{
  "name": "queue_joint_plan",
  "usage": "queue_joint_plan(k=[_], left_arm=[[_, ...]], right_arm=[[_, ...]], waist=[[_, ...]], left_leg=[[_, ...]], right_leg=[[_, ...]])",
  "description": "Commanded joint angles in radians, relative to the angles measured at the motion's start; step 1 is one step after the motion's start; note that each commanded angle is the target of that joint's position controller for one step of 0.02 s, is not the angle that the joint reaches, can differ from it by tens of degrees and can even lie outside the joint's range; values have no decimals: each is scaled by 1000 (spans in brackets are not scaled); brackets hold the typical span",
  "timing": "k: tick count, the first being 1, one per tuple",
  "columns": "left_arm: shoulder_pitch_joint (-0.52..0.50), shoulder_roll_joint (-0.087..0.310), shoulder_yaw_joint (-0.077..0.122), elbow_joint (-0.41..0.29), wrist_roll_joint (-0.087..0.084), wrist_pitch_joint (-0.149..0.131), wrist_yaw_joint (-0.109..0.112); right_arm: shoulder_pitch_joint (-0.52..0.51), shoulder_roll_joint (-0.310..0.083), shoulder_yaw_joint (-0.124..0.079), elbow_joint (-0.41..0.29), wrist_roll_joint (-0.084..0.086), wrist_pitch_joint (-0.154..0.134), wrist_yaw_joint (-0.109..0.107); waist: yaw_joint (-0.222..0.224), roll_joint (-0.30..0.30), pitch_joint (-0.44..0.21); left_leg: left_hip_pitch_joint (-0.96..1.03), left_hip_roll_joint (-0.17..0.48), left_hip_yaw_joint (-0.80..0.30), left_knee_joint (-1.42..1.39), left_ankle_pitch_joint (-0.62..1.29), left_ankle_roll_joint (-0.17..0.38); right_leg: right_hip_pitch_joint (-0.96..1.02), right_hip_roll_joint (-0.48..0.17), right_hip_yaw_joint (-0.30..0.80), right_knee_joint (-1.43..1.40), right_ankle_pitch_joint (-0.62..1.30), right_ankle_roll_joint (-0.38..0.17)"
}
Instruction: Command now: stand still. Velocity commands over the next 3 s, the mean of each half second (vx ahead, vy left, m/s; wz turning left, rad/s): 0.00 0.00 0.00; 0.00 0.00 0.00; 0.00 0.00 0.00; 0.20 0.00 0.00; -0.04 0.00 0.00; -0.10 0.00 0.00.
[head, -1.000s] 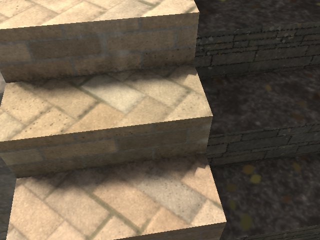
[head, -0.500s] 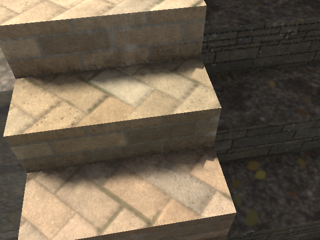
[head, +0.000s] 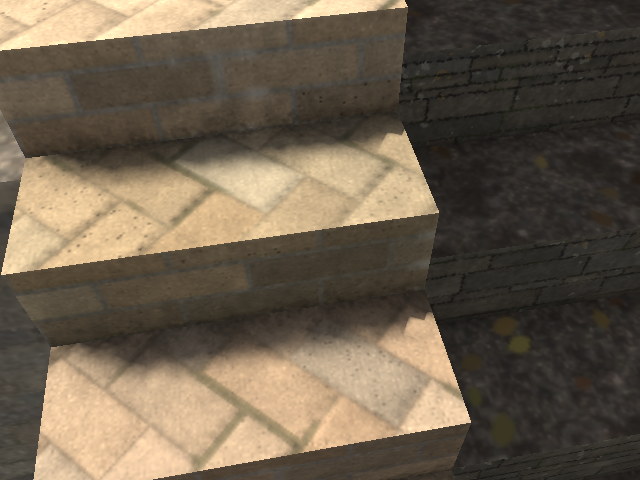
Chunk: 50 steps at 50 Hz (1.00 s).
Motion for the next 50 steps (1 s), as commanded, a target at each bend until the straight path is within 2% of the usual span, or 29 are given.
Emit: queue_joint_plan(k=[1,22,50], left_arm=[[68,75,17,-32,2,-7,4],[38,89,27,-31,2,-4,2],[28,84,28,-33,2,-7,-4]], right_arm=[[30,-86,-14,-32,1,-9,-3],[31,-94,-11,-41,2,-11,-11],[20,-99,-15,-47,0,-12,-1]], waist=[[2,-25,-6],[6,-18,-8],[6,-20,-13]], left_leg=[[38,134,-94,-69,146,-12],[49,143,-90,-65,163,-8],[54,148,-83,-65,169,-7]], right_leg=[[-55,-56,-10,-60,182,-59],[-59,-58,-21,-66,184,-57],[-69,-64,-31,-59,183,-54]])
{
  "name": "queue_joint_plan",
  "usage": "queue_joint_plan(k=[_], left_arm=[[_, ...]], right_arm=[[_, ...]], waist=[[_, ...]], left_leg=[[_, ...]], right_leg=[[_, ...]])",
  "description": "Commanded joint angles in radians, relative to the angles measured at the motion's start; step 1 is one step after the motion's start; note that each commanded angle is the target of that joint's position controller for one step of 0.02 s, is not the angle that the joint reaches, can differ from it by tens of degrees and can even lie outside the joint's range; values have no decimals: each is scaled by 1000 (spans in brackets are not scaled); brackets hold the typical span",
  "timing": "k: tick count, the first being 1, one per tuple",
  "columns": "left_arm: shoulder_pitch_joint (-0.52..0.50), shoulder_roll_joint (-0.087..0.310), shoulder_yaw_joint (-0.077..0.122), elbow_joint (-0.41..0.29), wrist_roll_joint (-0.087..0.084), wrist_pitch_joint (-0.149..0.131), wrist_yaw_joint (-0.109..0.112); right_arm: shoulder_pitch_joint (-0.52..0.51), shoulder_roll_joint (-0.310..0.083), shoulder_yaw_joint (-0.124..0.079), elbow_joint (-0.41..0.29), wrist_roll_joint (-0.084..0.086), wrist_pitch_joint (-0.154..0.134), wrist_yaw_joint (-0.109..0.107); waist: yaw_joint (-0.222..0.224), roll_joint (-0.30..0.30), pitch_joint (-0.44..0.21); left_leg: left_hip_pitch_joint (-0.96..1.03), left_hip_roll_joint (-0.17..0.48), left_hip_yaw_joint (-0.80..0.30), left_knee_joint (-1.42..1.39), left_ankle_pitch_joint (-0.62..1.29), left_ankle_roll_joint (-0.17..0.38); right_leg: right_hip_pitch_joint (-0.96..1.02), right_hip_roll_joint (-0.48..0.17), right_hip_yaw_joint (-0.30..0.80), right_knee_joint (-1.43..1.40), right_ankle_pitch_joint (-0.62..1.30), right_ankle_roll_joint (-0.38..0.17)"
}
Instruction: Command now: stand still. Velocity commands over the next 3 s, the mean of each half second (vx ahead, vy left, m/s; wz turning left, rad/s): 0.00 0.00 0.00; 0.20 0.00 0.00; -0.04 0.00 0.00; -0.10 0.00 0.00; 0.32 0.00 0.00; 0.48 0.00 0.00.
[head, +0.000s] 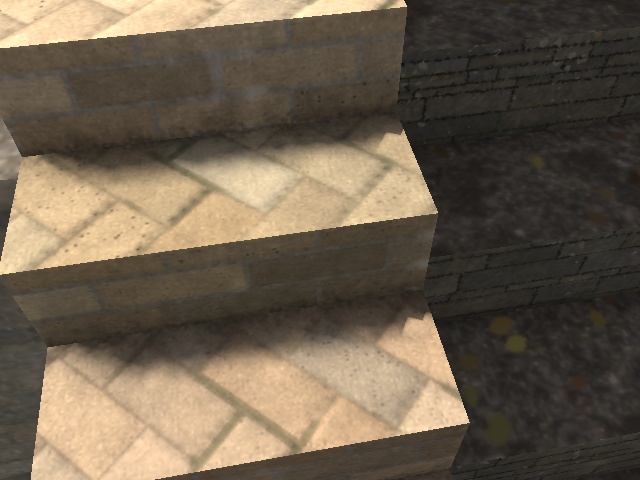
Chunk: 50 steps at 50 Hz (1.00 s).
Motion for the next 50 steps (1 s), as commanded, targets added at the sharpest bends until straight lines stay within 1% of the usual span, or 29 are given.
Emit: queue_joint_plan(k=[1,25,26,27,28,29,30,31,32,33,34,35,36,37,38,39,40,41,42,43,44,45,46,47,48,49,50], left_arm=[[58,78,17,-37,0,-8,2],[49,83,20,-38,1,-8,1],[71,73,17,-28,7,-9,1],[74,70,16,-24,8,-8,1],[-92,11,-2,-92,-48,-24,-23],[-188,0,-3,-140,-55,-48,-38],[-165,22,-4,-129,-39,-71,-49],[-136,56,9,-117,-33,-81,-58],[-72,67,19,-94,-30,-84,-70],[5,47,22,-59,-21,-80,-81],[91,44,28,-32,-24,-74,-87],[121,26,23,-23,-24,-71,-92],[128,2,13,-20,-22,-70,-96],[143,-22,1,-1,-14,-78,-99],[147,41,12,22,-12,-104,-101],[148,65,26,25,-35,-120,-99],[117,82,21,0,-54,-127,-86],[143,52,-13,23,-61,-122,-66],[146,91,2,33,-70,-118,-47],[93,114,12,21,-56,-116,-25],[21,128,21,6,-26,-109,-12],[-5,137,25,1,-15,-108,-6],[-5,147,29,-2,-12,-109,5],[11,152,34,1,-20,-109,10],[35,152,32,5,-26,-109,9],[43,150,30,8,-34,-109,9],[43,154,32,8,-36,-107,3]], right_arm=[[27,-92,-17,-34,0,-7,-2],[29,-95,-18,-37,-1,-6,-2],[46,-70,-11,-33,-4,-12,4],[50,-71,-11,-30,-3,-15,8],[-50,-93,-12,-119,36,-43,37],[-122,-117,-14,-125,42,-56,52],[-110,-142,-33,-111,50,-52,55],[-50,-143,-41,-77,41,-47,44],[26,-131,-42,-34,18,-38,26],[79,-108,-35,-17,0,-33,13],[80,-105,-32,-3,-14,-29,8],[59,-113,-33,-6,-20,-27,13],[12,-107,-33,-18,-22,-20,26],[6,-119,-41,-19,-5,-12,45],[89,-186,-81,-2,34,17,68],[50,-125,-68,-46,14,40,70],[24,-49,-46,-89,-7,56,57],[155,56,-14,-88,-32,76,40],[247,59,-5,-56,-34,83,30],[217,9,-12,-54,-20,76,26],[192,4,-5,-55,-23,72,22],[158,-28,-5,-76,-35,67,21],[178,-38,-6,-81,-36,60,16],[183,-64,-8,-73,-16,59,6],[193,-79,-9,-75,-5,60,-7],[203,-85,-9,-79,-5,58,-19],[241,-63,-4,-70,-17,55,-29]], waist=[[0,-17,-12],[1,-16,-13],[6,-23,-13],[6,-18,-6],[-47,29,-12],[-33,149,39],[-57,229,65],[-57,193,107],[-39,138,104],[-15,103,52],[30,66,-11],[62,33,-44],[89,0,-41],[101,-43,-39],[60,-84,-28],[66,-32,-59],[39,-61,-76],[-27,-246,-134],[-28,-266,-88],[-26,-177,-10],[-46,-104,33],[-47,-54,44],[-51,-33,-6],[-28,-37,-31],[-17,-57,-65],[-15,-69,-89],[-15,-77,-106]], left_leg=[[51,141,-97,-64,176,-7],[58,145,-91,-66,188,-7],[62,152,-96,-75,186,-3],[61,152,-97,-79,182,-3],[84,191,-184,-142,-222,76],[-22,296,-271,-234,-369,115],[-111,381,-335,-288,-429,165],[-94,411,-343,-277,-295,192],[-23,413,-305,-217,-20,211],[55,395,-243,-140,266,208],[90,371,-190,-92,423,199],[91,334,-143,-57,470,170],[61,292,-97,-15,529,132],[17,245,-53,33,544,114],[1,216,-70,87,446,146],[-58,189,-68,99,317,136],[-134,139,-40,154,-11,99],[-95,88,-70,186,-131,29],[-57,68,-78,177,-129,8],[-74,63,-100,108,-117,13],[-38,84,-127,17,-60,10],[-7,94,-151,-70,30,1],[-2,110,-156,-115,116,-9],[33,123,-156,-132,225,-10],[75,132,-156,-138,309,-11],[101,138,-155,-147,372,-10],[106,137,-152,-154,380,0]], right_leg=[[-68,-58,-13,-51,177,-55],[-65,-62,-19,-55,180,-54],[-61,-65,-13,-64,174,-59],[-60,-67,-10,-68,171,-60],[-182,64,-145,94,-126,-81],[-251,56,-182,236,-134,-76],[-269,27,-154,380,-230,-83],[-364,-11,-79,511,-310,-86],[-432,-43,-13,602,-342,-89],[-446,-53,24,639,-355,-90],[-397,-56,41,617,-390,-99],[-331,-60,29,520,-400,-106],[-234,-60,5,352,-383,-120],[-90,-25,-67,133,-233,-119],[19,30,-144,-4,73,-90],[141,-18,-84,-36,213,-71],[227,-171,87,-93,474,-58],[234,-288,232,-120,621,-126],[195,-293,267,-175,615,-145],[175,-255,201,-169,601,-118],[115,-219,130,-152,622,-90],[96,-189,66,-134,658,-73],[163,-172,15,-118,672,-70],[196,-157,-4,-107,726,-64],[214,-149,-10,-105,747,-63],[230,-147,-14,-102,762,-62],[252,-145,-16,-94,748,-70]])
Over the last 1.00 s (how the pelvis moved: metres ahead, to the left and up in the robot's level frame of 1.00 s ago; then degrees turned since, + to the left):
0.00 0.00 0.00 -1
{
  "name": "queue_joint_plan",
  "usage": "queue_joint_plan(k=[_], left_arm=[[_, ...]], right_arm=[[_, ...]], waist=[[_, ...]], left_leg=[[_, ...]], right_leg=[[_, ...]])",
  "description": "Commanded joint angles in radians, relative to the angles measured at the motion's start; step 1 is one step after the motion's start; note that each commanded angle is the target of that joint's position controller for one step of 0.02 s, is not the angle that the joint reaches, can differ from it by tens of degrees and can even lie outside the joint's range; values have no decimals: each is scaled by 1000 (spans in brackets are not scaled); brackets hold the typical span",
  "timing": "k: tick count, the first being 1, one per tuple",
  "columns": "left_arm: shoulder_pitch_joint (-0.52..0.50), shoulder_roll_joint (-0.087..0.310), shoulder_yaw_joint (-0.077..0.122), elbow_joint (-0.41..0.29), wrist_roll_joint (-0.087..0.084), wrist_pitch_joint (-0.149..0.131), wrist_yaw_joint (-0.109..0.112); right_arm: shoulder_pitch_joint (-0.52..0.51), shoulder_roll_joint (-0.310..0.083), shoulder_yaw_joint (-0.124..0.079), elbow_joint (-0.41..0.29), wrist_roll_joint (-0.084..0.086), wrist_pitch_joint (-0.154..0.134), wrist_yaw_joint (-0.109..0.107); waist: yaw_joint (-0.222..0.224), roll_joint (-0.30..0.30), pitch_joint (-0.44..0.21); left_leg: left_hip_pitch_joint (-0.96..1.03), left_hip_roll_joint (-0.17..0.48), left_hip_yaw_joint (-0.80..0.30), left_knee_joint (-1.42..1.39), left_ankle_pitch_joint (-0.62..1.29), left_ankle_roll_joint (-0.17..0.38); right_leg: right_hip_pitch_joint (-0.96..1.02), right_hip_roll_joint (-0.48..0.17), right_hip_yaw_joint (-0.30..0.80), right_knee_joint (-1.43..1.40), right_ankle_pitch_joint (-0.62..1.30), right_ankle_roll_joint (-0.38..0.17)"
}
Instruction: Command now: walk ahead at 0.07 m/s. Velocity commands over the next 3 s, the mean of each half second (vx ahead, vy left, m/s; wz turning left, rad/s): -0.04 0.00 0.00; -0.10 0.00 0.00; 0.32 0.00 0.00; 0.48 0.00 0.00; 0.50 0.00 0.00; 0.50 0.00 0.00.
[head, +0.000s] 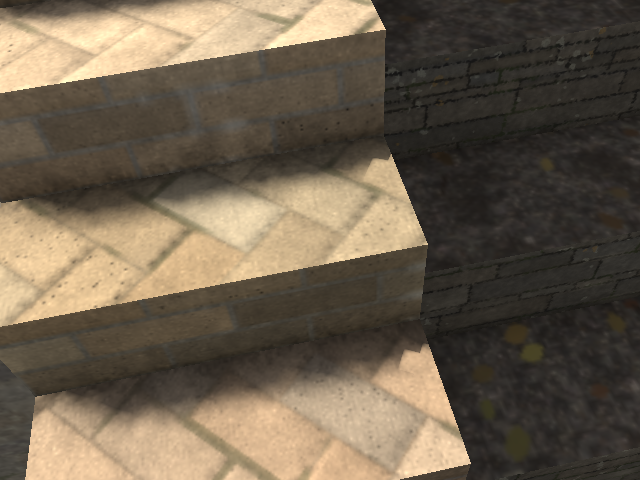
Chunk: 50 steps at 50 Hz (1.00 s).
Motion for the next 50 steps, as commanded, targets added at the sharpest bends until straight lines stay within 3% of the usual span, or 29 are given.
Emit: queue_joint_plan(k=[1,2,5,8,9,10,13,15,16,17,18,19,22,26,29,31,32,33,34,35,40,42,47,48,50], left_arm=[[36,167,37,-49,-3,-6,7],[21,176,40,-53,-8,2,7],[0,190,43,-60,2,12,12],[-24,193,37,-70,6,8,6],[-17,161,25,-53,15,17,-5],[-10,158,19,-50,13,22,-6],[-15,181,14,-43,15,23,-13],[-25,191,11,-43,15,26,-16],[-31,204,13,-43,23,29,-14],[-32,202,11,-45,27,29,-21],[-61,202,10,-54,17,37,-26],[-49,206,17,-59,10,44,-21],[-55,209,26,-74,11,59,-13],[-56,223,36,-106,16,69,-7],[-58,212,39,-127,20,76,-7],[-41,187,33,-133,29,80,-7],[-12,172,29,-126,38,74,-7],[-12,153,22,-123,37,64,-11],[-20,159,18,-120,42,54,-21],[-1,149,10,-112,41,41,-26],[27,137,-10,-66,35,8,-33],[32,133,-11,-39,35,5,-24],[43,104,-19,3,35,-4,-17],[40,108,-15,15,34,-4,-24],[18,134,-9,16,12,-7,-14]], right_arm=[[128,-82,-9,-12,-5,-15,-34],[108,-92,-10,-18,-9,-17,-36],[105,-73,-2,-27,-7,-25,-39],[102,-81,-1,-29,-9,-28,-43],[88,-103,-5,-27,-14,-37,-32],[76,-88,-5,-22,-15,-38,-22],[63,-92,-9,-12,-12,-33,-9],[48,-107,-16,-11,-15,-26,-4],[28,-116,-20,-13,-7,-26,-4],[51,-151,-33,-9,-13,-26,-5],[10,-169,-41,-14,-8,-19,-10],[-3,-155,-41,-23,-8,-19,-8],[-42,-141,-44,-32,3,-16,-1],[-81,-146,-53,-50,-5,-2,12],[-111,-143,-55,-54,4,-11,24],[-130,-143,-56,-52,6,-13,32],[-124,-113,-49,-51,7,-20,43],[-119,-108,-47,-42,6,-23,47],[-131,-111,-49,-37,8,-20,45],[-140,-96,-46,-31,8,-17,45],[-92,-115,-48,29,-11,-29,27],[-90,-95,-39,42,-15,-37,25],[-55,-79,-33,87,-4,-45,15],[-32,-81,-31,93,1,-46,12],[-26,-70,-25,90,15,-38,2]], waist=[[-2,-140,-84],[1,-129,-81],[5,-74,-71],[9,-80,-47],[25,-81,-84],[25,-71,-70],[26,-42,-33],[24,-40,-19],[25,-34,-3],[20,-31,-9],[18,-24,-16],[22,-14,-26],[17,-29,-5],[10,-38,-10],[9,-51,-7],[14,-47,8],[22,-62,30],[25,-73,58],[27,-83,73],[27,-93,61],[17,-137,9],[12,-103,0],[10,-99,20],[8,-92,17],[-7,-114,32]], left_leg=[[19,103,-53,-69,402,59],[25,105,-47,-70,421,63],[33,116,-54,-92,494,61],[43,125,-60,-103,520,62],[82,129,-72,-64,593,61],[85,136,-66,-58,654,64],[68,143,-69,-32,722,59],[59,144,-74,-23,722,57],[56,141,-82,-12,752,47],[82,139,-80,6,748,35],[67,137,-68,29,768,27],[63,134,-72,36,770,21],[4,142,-72,62,703,18],[-55,110,-62,87,492,68],[-109,115,-74,88,327,94],[-158,118,-93,51,110,98],[-182,122,-112,5,-33,95],[-203,118,-113,-19,-90,94],[-196,112,-104,-21,-83,93],[-180,111,-108,-42,-62,87],[-44,115,-114,-59,75,84],[-29,118,-118,-58,92,82],[-60,121,-118,-54,84,81],[-63,112,-114,-37,67,81],[-80,95,-103,-38,41,78]], right_leg=[[124,-156,106,-28,760,-42],[110,-155,94,-39,717,-39],[87,-154,76,-54,607,-28],[52,-151,69,-73,498,-14],[28,-145,58,-66,405,3],[2,-144,50,-49,372,11],[-47,-144,41,-34,287,28],[-74,-145,38,-24,248,38],[-97,-139,37,-21,220,37],[-134,-137,23,5,188,44],[-144,-128,3,25,139,51],[-155,-123,-1,35,106,54],[-190,-128,-11,84,106,60],[-213,-126,-10,125,142,44],[-224,-119,-4,152,130,42],[-230,-108,-8,146,70,39],[-218,-114,14,97,48,35],[-209,-123,28,59,42,35],[-212,-129,43,28,22,28],[-192,-129,67,-30,6,14],[-178,-141,124,-145,-42,-21],[-173,-155,140,-167,-58,-21],[-167,-151,138,-191,-91,-19],[-171,-147,147,-211,-138,-21],[-175,-153,167,-254,-249,-32]])
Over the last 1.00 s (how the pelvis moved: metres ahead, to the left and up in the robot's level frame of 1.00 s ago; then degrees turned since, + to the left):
0.06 -0.03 0.00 0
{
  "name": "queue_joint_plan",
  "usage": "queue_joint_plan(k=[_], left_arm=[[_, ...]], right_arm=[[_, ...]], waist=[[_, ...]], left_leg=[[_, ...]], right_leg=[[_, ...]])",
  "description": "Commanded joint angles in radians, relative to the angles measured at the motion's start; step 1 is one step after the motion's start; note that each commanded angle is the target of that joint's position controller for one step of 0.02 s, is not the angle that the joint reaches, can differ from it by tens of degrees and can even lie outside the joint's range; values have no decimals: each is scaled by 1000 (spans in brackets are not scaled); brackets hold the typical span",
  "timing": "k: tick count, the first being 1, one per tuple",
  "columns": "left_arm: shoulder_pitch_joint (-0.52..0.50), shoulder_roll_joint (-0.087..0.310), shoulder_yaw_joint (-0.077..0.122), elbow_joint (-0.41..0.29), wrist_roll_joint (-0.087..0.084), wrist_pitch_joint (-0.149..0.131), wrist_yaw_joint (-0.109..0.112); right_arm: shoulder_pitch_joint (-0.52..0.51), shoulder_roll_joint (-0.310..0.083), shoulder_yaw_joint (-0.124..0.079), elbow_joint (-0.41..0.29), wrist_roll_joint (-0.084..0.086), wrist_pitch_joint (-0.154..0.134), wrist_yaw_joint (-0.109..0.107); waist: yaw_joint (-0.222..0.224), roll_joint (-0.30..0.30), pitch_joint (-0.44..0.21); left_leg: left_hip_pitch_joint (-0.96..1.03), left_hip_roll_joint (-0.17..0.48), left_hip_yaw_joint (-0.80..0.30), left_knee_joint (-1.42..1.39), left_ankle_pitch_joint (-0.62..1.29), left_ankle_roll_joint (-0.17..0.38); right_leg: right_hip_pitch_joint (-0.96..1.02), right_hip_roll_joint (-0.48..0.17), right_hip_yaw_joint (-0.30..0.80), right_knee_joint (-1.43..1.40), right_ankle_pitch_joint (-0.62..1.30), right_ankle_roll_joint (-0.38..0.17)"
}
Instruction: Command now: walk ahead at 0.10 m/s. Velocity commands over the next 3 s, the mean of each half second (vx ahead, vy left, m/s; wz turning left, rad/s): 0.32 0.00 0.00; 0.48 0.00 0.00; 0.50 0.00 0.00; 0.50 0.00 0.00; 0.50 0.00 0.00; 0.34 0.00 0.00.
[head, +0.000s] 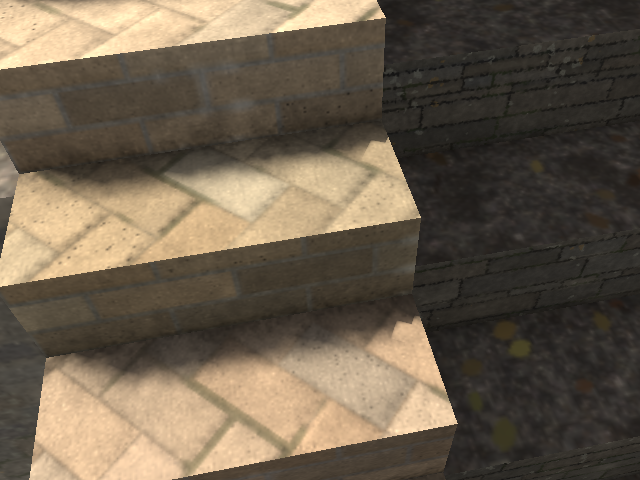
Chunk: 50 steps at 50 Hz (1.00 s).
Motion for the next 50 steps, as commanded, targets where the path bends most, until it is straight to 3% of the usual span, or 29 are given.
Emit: queue_joint_plan(k=[1,5,9,13,15,18,21,23,26,29,30,31,32,33,35,36,38,39,40,41,42,43,44,45,46,47,48,49,50], left_arm=[[6,135,28,-26,-18,-13,8],[-46,158,40,-41,-44,-14,10],[-111,169,48,-74,-45,-18,3],[-143,163,45,-90,-44,-34,-15],[-143,156,42,-96,-41,-42,-27],[-150,158,42,-100,-44,-54,-47],[-141,184,44,-111,-51,-63,-55],[-143,206,49,-119,-62,-59,-53],[-129,246,62,-131,-73,-48,-34],[-157,240,57,-172,-65,-46,-18],[-166,229,50,-189,-72,-43,-13],[-227,199,37,-203,-36,-35,-24],[-275,200,35,-227,-34,-32,-25],[-296,194,33,-241,-45,-30,-21],[-375,150,22,-271,-41,-16,-47],[-386,131,16,-297,-42,-8,-59],[-341,149,19,-311,-35,-2,-76],[-292,172,27,-301,-41,-5,-84],[-201,202,37,-269,-51,-11,-91],[-111,230,48,-228,-62,-29,-93],[-53,227,51,-198,-55,-31,-92],[14,304,69,-162,-61,-31,-67],[14,198,18,-143,-29,-19,-54],[-9,165,1,-141,-1,-5,-50],[-112,183,-2,-158,20,5,-49],[-201,207,-5,-163,37,9,-42],[-292,224,-10,-171,48,11,-35],[-377,215,-22,-199,55,14,-30],[-428,247,-16,-209,42,11,-31]], right_arm=[[52,-63,-4,-26,15,-6,-14],[46,-48,11,-53,34,-32,-8],[52,-50,22,-86,34,-54,5],[46,-84,21,-110,38,-56,9],[38,-128,8,-113,42,-59,12],[-3,-140,-3,-127,34,-60,19],[-2,-100,7,-137,10,-53,15],[20,-109,8,-139,5,-56,8],[19,-104,19,-161,4,-56,7],[5,-125,23,-178,-1,-50,-3],[1,-143,21,-189,2,-49,-3],[-1,-165,17,-185,-12,-49,6],[25,-175,16,-181,-9,-46,6],[29,-184,14,-164,-7,-48,9],[51,-168,25,-138,-37,-46,22],[21,-177,26,-132,-54,-53,29],[-8,-215,15,-108,-53,-54,34],[-39,-243,5,-112,-47,-53,38],[-94,-283,-7,-118,-38,-43,44],[-122,-307,-17,-124,-17,-41,50],[-126,-302,-19,-138,-4,-48,46],[-153,-238,-16,-191,7,-43,28],[-125,-94,26,-210,4,-40,22],[-115,-43,39,-215,7,-37,18],[-131,-51,37,-228,19,-38,27],[-141,-46,39,-249,27,-38,36],[-115,-53,39,-264,32,-32,43],[-74,-68,40,-285,35,-21,49],[-45,-82,43,-293,20,-11,54]], waist=[[-21,-78,34],[-24,-73,20],[-29,-30,39],[-19,2,44],[-7,13,42],[4,5,62],[4,-53,32],[-3,-83,-8],[-2,-67,-76],[-6,-68,-94],[-10,-55,-120],[-32,-29,-128],[-53,3,-122],[-55,33,-108],[-83,124,-47],[-65,104,-26],[-19,78,-15],[15,59,-52],[69,63,-94],[110,54,-145],[129,60,-203],[124,-118,-226],[101,-309,-300],[85,-324,-307],[46,-275,-219],[-3,-244,-104],[-63,-232,14],[-122,-203,64],[-171,-174,93]], left_leg=[[14,104,-107,-22,-86,66],[-62,73,-69,49,-166,96],[-104,81,-80,35,-218,116],[-93,103,-123,-9,-248,124],[-69,126,-166,-51,-276,136],[-56,135,-178,-72,-239,149],[-46,87,-85,12,-40,133],[-44,86,-63,60,40,123],[-61,68,-38,95,156,97],[-8,67,-31,75,341,68],[39,72,-37,57,415,66],[159,91,-73,45,509,54],[256,105,-89,42,580,50],[324,128,-107,48,683,63],[416,220,-186,75,1056,72],[391,236,-181,90,1146,95],[401,224,-169,117,1242,119],[393,219,-163,142,1272,118],[352,165,-116,189,1311,99],[277,130,-96,245,1223,85],[187,112,-117,293,952,80],[-72,70,-84,438,445,61],[-271,-6,-12,631,-330,41],[-287,18,-3,872,-474,8],[-284,22,19,1033,-497,-4],[-303,35,-2,1116,-517,5],[-293,55,-46,1137,-535,21],[-203,65,-75,1031,-542,42],[-137,73,-85,806,-489,54]], right_leg=[[-95,-131,172,-194,-412,-28],[-45,-113,148,-158,-440,-59],[-50,-90,103,-97,-393,-66],[-56,-55,38,-12,-320,-56],[-60,-29,-4,40,-277,-49],[-39,-16,-21,50,-217,-47],[65,-76,63,-28,-153,-77],[140,-104,90,-16,33,-80],[265,-136,87,49,414,-85],[270,-117,40,112,605,-71],[258,-106,21,120,587,-62],[128,-79,-3,143,490,-40],[16,-55,-29,175,354,-19],[-90,-37,-60,226,192,1],[-360,18,-57,393,-455,28],[-407,29,-44,429,-554,35],[-426,41,-22,425,-540,28],[-348,42,-16,350,-457,26],[-186,57,-34,210,-355,8],[30,57,-42,50,-88,-4],[248,20,16,-96,201,-20],[531,-122,180,0,652,-50],[710,-296,257,98,1065,-117],[608,-340,235,139,1126,-167],[423,-325,190,113,1090,-178],[254,-297,141,64,981,-141],[88,-275,94,20,924,-98],[-46,-245,21,-19,905,-64],[-92,-195,-46,-22,874,-22]])
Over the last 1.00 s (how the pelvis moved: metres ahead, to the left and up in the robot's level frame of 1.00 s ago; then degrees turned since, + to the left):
-0.08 0.00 0.00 0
